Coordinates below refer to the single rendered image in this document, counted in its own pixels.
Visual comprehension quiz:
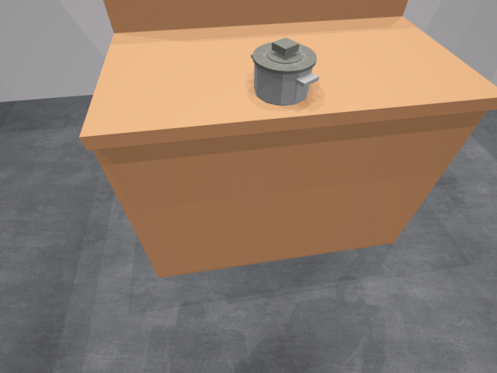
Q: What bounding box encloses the table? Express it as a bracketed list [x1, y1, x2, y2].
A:
[79, 0, 497, 278]

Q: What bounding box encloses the knob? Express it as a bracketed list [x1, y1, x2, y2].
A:
[272, 37, 299, 57]

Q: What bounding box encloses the lid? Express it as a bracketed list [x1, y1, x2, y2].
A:
[252, 43, 317, 75]

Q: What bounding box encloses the pot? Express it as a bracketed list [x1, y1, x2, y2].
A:
[251, 54, 319, 106]

